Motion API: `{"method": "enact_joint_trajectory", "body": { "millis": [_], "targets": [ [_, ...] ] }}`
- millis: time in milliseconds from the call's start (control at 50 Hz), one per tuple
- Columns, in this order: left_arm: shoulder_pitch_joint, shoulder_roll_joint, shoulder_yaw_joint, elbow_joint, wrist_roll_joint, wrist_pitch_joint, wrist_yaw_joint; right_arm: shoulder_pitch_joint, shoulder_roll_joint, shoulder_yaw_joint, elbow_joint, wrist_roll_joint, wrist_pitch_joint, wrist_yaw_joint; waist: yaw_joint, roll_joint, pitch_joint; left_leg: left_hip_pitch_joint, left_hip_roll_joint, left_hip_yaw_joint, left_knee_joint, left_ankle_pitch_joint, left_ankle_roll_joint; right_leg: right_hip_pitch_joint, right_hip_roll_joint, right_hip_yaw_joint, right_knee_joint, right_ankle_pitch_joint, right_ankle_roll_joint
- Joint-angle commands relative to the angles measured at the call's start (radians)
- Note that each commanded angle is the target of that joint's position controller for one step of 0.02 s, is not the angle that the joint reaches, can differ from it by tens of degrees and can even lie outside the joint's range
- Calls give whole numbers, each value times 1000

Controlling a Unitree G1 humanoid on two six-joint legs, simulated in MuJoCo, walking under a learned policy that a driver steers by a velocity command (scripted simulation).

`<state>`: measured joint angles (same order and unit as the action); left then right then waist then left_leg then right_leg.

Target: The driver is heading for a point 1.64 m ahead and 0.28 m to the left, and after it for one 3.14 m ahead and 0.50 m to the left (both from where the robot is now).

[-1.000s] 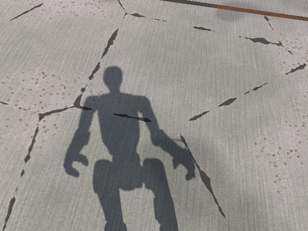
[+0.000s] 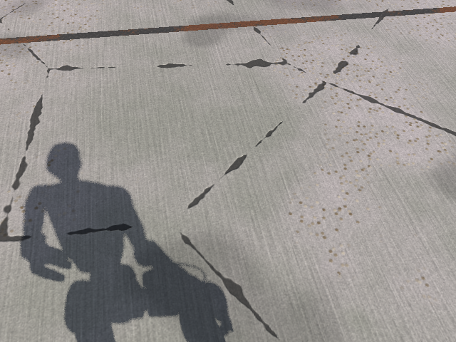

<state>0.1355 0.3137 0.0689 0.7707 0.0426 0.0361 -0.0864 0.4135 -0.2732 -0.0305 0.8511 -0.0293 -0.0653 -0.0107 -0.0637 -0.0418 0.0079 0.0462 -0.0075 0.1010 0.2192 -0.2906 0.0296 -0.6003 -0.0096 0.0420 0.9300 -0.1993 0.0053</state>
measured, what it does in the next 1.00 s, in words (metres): walks ahead, turning left: right foot, then left foot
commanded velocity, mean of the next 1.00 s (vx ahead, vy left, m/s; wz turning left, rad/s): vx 0.48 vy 0.00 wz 0.29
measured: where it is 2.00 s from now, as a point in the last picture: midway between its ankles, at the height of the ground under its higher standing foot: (167, 194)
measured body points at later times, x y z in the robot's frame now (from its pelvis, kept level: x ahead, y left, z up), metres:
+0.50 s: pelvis +0.25 -0.07 +0.00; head +0.28 -0.08 +0.45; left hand +0.24 +0.19 -0.13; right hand +0.36 -0.32 -0.14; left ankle +0.36 +0.08 -0.67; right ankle +0.18 -0.13 -0.74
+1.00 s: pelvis +0.52 +0.00 +0.00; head +0.55 +0.02 +0.45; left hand +0.59 +0.29 -0.11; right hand +0.64 -0.26 -0.12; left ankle +0.47 +0.03 -0.74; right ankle +0.70 -0.14 -0.67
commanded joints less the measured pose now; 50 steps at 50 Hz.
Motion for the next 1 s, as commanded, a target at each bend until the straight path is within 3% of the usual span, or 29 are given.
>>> {"method": "enact_joint_trajectory", "body": {
  "millis": [20,80,100,120,140,160,180,200,220,240,260,280,320,380,460,560,620,660,680,700,720,740,760,780,800,840,860,920,1000],
  "targets": [
    [-214,25,-12,-139,1,-29,-10,46,-134,-29,-11,-1,-18,4,-35,152,130,17,264,-116,-67,274,134,-148,-10,-55,-129,13,-18],
    [-224,13,-24,-153,3,-36,-4,67,-144,-28,27,1,-15,5,-22,176,126,-16,268,-63,-28,452,121,8,20,-135,-274,-39,-71],
    [-192,12,-24,-144,4,-40,5,77,-147,-25,44,6,-12,6,-1,182,107,-38,271,-54,17,623,120,112,48,-157,-311,-56,-97],
    [-112,23,-17,-119,4,-47,17,79,-157,-24,61,11,-9,7,48,178,61,-43,266,-41,129,852,116,239,83,-171,-347,-62,-122],
    [54,39,-6,-64,8,-60,32,68,-163,-22,72,22,-4,7,133,149,-32,-84,235,-10,313,951,98,450,111,-179,-425,1,-147],
    [223,90,14,-9,24,-71,51,56,-149,-14,61,31,-8,9,206,122,-140,-259,199,-1,533,762,77,725,20,-81,-440,-7,-171],
    [341,205,37,1,39,-78,71,78,-11,20,-3,47,-12,26,209,-127,-308,-596,66,11,916,-14,30,1036,-370,406,-511,-160,-257],
    [356,229,46,6,-2,-72,79,55,-115,-15,10,40,-9,14,226,-80,-360,-640,-25,-171,1093,-201,39,936,-448,653,-639,-81,-290],
    [247,189,34,13,-13,-71,83,-6,-132,-27,-7,38,-6,12,164,-30,-175,-686,32,-213,1104,-117,50,793,-392,442,-642,-46,-256],
    [165,108,13,6,-15,-80,80,-15,-100,-18,-1,36,-10,17,120,-18,-62,-663,76,-181,1036,-48,54,648,-339,305,-680,19,-225],
    [118,53,-3,6,-13,-92,77,-2,-77,-19,23,32,-1,19,86,-13,-8,-620,100,-171,975,-11,51,562,-283,201,-714,67,-179],
    [103,24,-12,13,-19,-103,79,26,-63,-19,41,13,16,23,58,-44,16,-574,110,-164,943,7,42,498,-245,127,-738,116,-156],
    [125,10,-16,30,-17,-126,80,49,-36,-21,61,5,39,39,41,-39,19,-550,99,-155,943,39,36,468,-224,50,-767,201,-147],
    [165,18,-12,59,-25,-145,83,-35,-18,-27,37,5,50,53,36,-41,57,-660,104,-142,919,122,28,490,-211,-49,-796,287,-133],
    [219,-8,-20,88,-22,-144,92,-193,-3,-22,-18,3,48,67,58,-31,97,-760,99,-107,780,252,18,527,-196,-145,-801,373,-129],
    [286,24,-20,132,-24,-138,110,-371,20,1,-91,-4,42,83,95,-15,121,-704,66,4,491,299,44,618,-220,-226,-775,552,-115],
    [292,62,-14,147,-19,-125,123,-349,-4,-6,-99,-6,45,76,68,-33,71,-601,-7,61,427,190,98,716,-238,-272,-637,921,-96],
    [272,97,-5,145,-13,-108,131,-232,-37,-21,-73,-7,46,66,9,-58,-8,-460,-68,75,415,80,149,736,-250,-286,-422,1109,-97],
    [266,110,-2,138,-10,-100,129,-134,-66,-37,-45,-10,40,59,-31,-55,-69,-334,-91,53,372,44,179,696,-253,-281,-252,1040,-105],
    [241,116,0,123,-14,-97,121,7,-111,-61,-4,-21,33,47,-106,-1,-137,-121,-68,-22,274,45,222,555,-224,-294,9,813,-89],
    [276,10,-21,74,-20,-104,107,33,-223,-93,-3,-23,37,30,-58,189,-212,145,214,-417,264,25,319,215,-103,-286,355,32,-49],
    [225,35,-13,9,-30,-113,95,16,-269,-105,-23,7,45,35,-42,222,-287,277,357,-894,107,54,458,-73,75,-89,584,-352,-20],
    [121,54,-13,-10,-21,-127,90,-18,-230,-99,-15,24,50,27,-47,86,-149,191,332,-743,61,68,411,-176,-12,13,549,-235,-30],
    [115,51,-18,-17,-30,-140,87,-66,-181,-87,-15,27,48,21,-8,43,-46,46,303,-628,40,143,367,-147,-51,2,455,-150,-31],
    [131,48,-16,-1,-26,-139,89,-113,-139,-76,-19,22,42,18,43,-11,15,-68,245,-534,27,255,314,-86,-82,-2,363,-123,-25],
    [169,32,-20,6,6,-100,85,-153,-104,-61,-26,29,23,12,95,9,12,-185,164,-409,11,398,276,30,-103,-2,268,-111,7],
    [168,24,-20,1,12,-84,80,-141,-109,-61,-24,32,11,15,100,20,1,-202,144,-387,12,460,275,45,-100,-15,242,-110,21],
    [88,12,-24,-38,9,-64,73,-92,-147,-70,-15,30,0,18,84,53,12,-232,102,-353,-8,468,255,6,-100,-43,122,-19,50],
    [-82,18,-27,-98,2,-64,70,-6,-145,-71,-5,29,6,17,16,98,35,-160,86,-381,-1,426,217,-78,-83,-44,-76,120,60]
  ]
}}
Velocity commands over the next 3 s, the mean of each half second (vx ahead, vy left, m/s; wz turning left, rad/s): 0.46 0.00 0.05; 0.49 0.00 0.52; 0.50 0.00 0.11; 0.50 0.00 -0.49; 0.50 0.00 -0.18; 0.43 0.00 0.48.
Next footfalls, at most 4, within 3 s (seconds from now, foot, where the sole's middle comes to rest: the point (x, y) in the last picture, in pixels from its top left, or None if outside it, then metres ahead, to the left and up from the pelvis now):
0.16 right None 0.22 -0.13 -0.78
0.70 left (202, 340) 0.51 0.04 -0.78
1.22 right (210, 234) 0.86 0.00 -0.78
1.76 left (135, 194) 1.04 0.27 -0.78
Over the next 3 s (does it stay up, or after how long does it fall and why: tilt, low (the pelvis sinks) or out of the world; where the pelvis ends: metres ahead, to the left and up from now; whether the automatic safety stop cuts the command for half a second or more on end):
stays up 1.51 0.21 -0.01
